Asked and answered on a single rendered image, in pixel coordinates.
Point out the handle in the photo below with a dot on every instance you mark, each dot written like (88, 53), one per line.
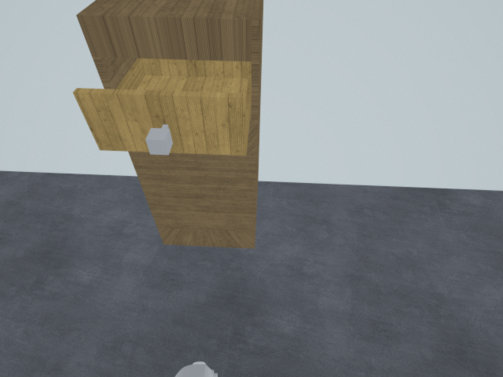
(159, 140)

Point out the cabinet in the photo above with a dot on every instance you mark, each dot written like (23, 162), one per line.
(195, 199)

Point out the drawer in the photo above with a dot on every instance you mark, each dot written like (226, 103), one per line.
(205, 103)

